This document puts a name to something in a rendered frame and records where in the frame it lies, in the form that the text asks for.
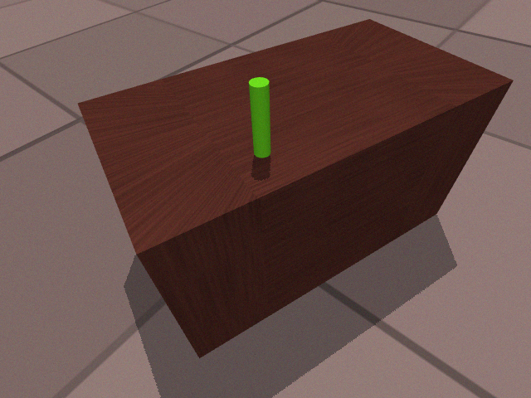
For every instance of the can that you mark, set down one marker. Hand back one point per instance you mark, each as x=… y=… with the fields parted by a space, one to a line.
x=259 y=88

